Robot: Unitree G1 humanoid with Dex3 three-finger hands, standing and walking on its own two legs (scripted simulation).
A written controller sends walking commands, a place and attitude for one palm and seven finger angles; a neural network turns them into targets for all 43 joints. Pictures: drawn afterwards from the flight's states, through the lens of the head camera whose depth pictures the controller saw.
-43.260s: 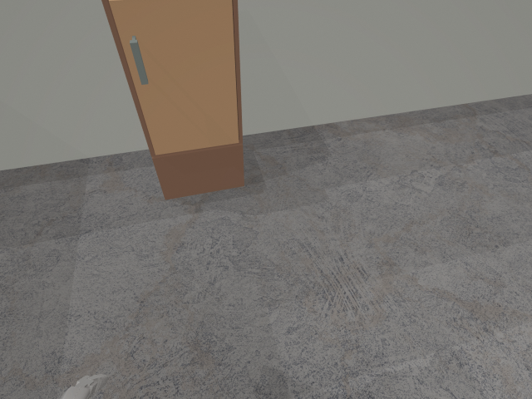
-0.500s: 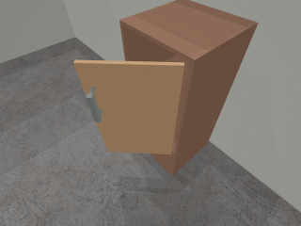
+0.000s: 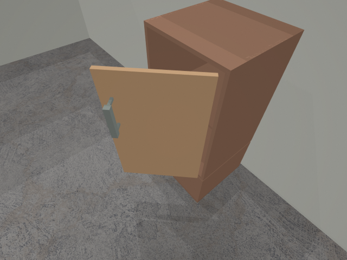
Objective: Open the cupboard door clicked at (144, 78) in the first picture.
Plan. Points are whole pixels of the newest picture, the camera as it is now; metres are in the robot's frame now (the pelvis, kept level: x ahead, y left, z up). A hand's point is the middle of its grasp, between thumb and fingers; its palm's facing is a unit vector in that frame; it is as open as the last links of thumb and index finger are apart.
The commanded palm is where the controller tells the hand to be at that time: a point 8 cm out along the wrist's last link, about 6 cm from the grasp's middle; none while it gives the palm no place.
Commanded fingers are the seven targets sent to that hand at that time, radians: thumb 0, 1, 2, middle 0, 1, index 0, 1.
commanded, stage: look again from close up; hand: left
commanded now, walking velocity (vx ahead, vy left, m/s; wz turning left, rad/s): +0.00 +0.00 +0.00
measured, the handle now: (113, 118) +0.54 +0.24 -0.04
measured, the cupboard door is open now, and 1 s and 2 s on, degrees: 45 45 45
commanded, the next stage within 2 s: raise the hand with hooked fingers in 0.08 s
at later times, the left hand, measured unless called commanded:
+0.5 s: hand (97, 224) +0.19 +0.18 -0.01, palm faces +0.00 -1.00 +0.01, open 8.0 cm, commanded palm +0.12 +0.25 -0.06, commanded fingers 0.00 0.50 0.73 -0.23 -0.56 -0.23 -0.56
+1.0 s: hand (80, 230) +0.19 +0.24 -0.06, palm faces -0.07 -1.00 -0.01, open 10.9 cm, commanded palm +0.16 +0.30 -0.04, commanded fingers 0.00 -0.08 0.48 -0.27 -0.93 -0.27 -0.93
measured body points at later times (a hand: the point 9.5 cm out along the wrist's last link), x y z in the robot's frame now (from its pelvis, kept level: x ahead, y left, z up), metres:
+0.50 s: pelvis -0.03 +0.02 -0.05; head +0.00 +0.02 +0.40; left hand +0.19 +0.24 -0.01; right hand +0.18 -0.24 -0.09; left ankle -0.06 +0.12 -0.74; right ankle +0.03 -0.07 -0.74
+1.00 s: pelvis -0.04 +0.04 -0.09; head +0.04 +0.04 +0.36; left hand +0.19 +0.29 -0.05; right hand +0.12 -0.18 -0.18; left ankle -0.06 +0.12 -0.74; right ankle +0.03 -0.07 -0.74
